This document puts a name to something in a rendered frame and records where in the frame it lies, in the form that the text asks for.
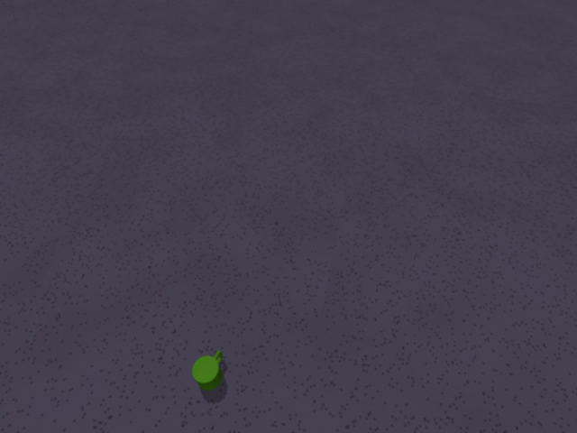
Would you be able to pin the mug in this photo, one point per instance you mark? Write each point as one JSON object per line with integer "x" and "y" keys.
{"x": 207, "y": 372}

